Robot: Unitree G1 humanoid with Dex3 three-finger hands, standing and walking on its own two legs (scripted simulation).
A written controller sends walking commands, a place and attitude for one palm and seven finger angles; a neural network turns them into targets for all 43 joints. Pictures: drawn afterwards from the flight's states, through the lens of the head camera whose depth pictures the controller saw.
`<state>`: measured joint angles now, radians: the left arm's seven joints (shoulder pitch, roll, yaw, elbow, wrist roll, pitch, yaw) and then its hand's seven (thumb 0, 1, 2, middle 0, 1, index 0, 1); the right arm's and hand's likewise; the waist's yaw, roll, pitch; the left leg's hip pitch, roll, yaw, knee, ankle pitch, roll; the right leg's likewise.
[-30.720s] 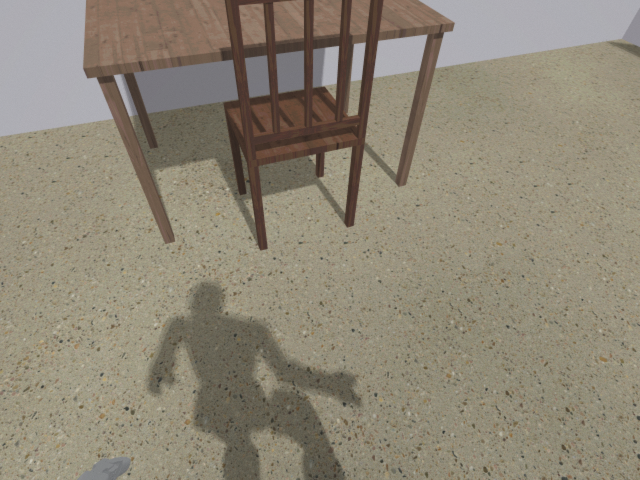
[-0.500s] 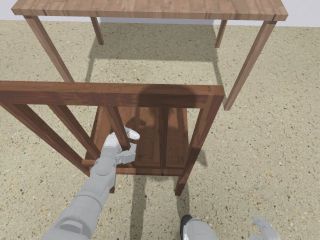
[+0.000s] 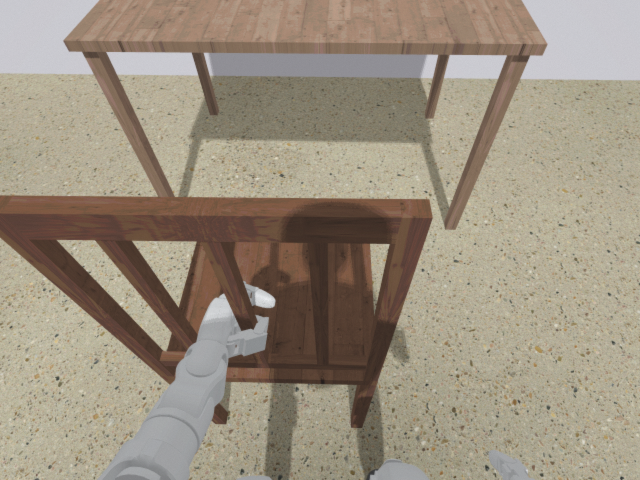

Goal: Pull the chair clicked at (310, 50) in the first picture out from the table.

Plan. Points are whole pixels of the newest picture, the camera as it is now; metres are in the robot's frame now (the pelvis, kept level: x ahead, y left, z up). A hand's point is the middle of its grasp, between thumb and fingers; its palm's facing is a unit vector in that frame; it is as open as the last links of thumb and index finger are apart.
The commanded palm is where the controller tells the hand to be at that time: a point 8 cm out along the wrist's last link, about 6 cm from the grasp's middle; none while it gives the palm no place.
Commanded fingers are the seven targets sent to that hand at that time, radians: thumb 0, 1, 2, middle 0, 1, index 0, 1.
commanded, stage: stop walking, hand still on the chair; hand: left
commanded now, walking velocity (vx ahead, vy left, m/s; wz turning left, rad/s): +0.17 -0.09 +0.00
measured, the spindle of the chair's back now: (244, 312) +0.33 +0.12 -0.03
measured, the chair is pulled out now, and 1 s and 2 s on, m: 0.58 0.61 0.61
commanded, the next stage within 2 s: open the thumb and straighten the fingers in 0.74 s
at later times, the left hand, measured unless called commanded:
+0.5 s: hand (254, 353) +0.28 +0.11 -0.06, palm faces -0.10 -0.98 -0.16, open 5.4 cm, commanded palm +0.27 +0.16 -0.04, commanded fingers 0.00 0.90 0.90 -0.50 -1.45 -0.50 -1.45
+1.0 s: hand (250, 347) +0.29 +0.11 -0.05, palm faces -0.11 -0.99 -0.13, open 6.0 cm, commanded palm +0.27 +0.16 -0.04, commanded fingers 0.00 -0.19 0.38 -0.50 -1.45 -0.50 -1.45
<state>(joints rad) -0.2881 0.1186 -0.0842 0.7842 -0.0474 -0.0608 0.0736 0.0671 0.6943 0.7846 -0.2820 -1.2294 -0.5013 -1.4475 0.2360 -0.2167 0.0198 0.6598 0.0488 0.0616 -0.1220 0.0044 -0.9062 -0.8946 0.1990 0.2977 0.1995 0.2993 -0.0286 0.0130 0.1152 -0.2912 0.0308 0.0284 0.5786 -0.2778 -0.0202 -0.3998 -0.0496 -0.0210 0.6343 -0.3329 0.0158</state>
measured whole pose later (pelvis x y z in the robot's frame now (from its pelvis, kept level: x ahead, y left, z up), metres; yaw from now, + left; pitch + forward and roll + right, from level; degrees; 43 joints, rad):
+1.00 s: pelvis +0.03 +0.00 +0.00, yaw +1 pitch +2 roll +1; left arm 0.02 0.15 -0.12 0.49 -0.04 0.00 0.04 0.05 0.55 0.74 -0.35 -1.34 -0.50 -1.45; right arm 0.22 -0.23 0.03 0.66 0.06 0.01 -0.05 0.01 -0.90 -0.89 0.20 0.30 0.20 0.30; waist -0.05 -0.01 -0.01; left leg -0.28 0.03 0.02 0.55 -0.31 -0.02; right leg -0.37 -0.05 -0.03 0.57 -0.23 0.02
